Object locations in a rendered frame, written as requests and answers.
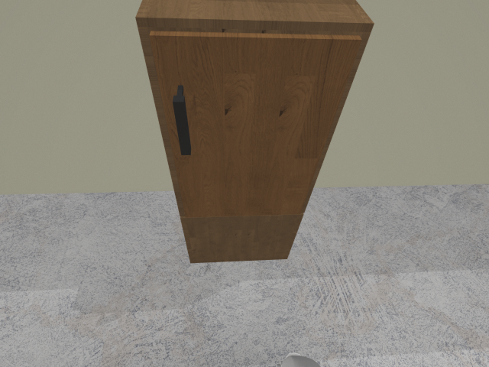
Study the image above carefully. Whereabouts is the robot right shin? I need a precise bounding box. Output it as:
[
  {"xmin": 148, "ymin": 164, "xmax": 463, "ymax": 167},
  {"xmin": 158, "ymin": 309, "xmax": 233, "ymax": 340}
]
[{"xmin": 286, "ymin": 352, "xmax": 301, "ymax": 358}]

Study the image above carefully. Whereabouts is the handle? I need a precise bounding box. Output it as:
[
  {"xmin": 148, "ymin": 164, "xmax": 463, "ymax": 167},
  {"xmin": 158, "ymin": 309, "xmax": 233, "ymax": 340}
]
[{"xmin": 173, "ymin": 85, "xmax": 191, "ymax": 155}]

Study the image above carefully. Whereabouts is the cupboard door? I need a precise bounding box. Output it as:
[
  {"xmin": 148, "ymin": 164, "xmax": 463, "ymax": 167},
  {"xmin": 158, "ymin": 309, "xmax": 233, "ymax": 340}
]
[{"xmin": 149, "ymin": 31, "xmax": 362, "ymax": 218}]

